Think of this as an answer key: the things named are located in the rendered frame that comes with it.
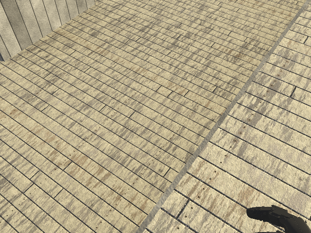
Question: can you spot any robot right hand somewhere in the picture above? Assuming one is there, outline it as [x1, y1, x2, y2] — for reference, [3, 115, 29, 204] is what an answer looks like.
[246, 205, 311, 233]

